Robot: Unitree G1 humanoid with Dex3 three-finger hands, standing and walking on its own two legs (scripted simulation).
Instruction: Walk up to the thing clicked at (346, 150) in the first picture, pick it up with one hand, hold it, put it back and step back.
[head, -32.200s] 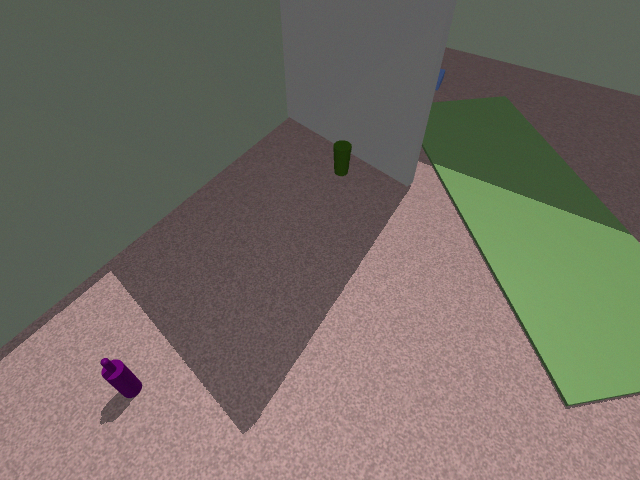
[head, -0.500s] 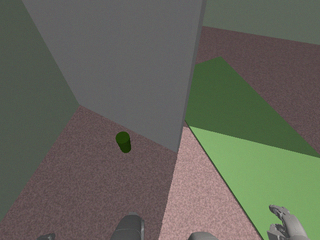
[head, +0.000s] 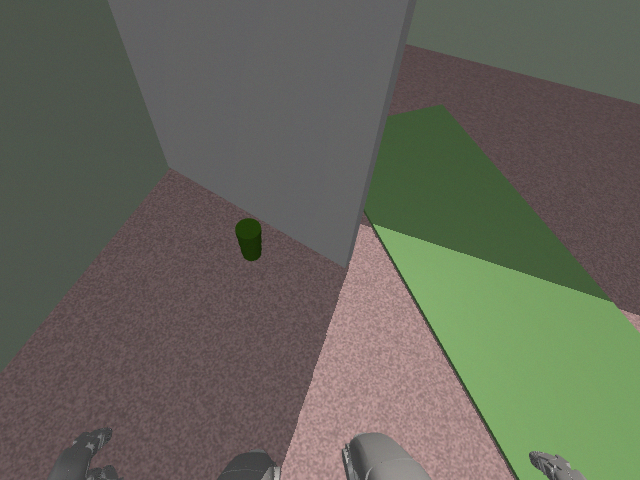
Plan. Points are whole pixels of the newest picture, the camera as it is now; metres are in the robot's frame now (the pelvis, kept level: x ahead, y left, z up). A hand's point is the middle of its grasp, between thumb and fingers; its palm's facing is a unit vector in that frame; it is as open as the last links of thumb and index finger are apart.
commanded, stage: step back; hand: left
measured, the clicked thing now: (250, 241) +0.86 +0.21 -0.68
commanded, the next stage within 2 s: stand in 1.36 s
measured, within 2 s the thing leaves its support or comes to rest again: neither
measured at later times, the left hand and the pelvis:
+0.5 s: hand out of the picture -0.09 +0.25 -0.14, palm faces +0.08 -0.90 -0.42, open 7.4 cm; pelvis -0.16 -0.04 -0.01, yaw +3 degrees
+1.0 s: hand out of the picture -0.11 +0.23 -0.15, palm faces +0.10 -0.94 -0.33, open 7.4 cm; pelvis -0.15 -0.03 +0.00, yaw +4 degrees
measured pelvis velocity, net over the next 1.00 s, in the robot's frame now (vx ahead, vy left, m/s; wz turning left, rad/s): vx -0.15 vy -0.03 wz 0.07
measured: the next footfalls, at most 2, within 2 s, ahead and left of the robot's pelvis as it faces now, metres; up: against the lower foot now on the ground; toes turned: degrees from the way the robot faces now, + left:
right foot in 0.16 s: -0.09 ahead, -0.16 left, +0.00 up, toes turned +4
left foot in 0.46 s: -0.10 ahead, +0.09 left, +0.00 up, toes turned +3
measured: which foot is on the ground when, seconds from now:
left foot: down 0.00-0.18, up 0.20-0.44, down 0.46-1.00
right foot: up 0.00-0.14, down 0.16-1.00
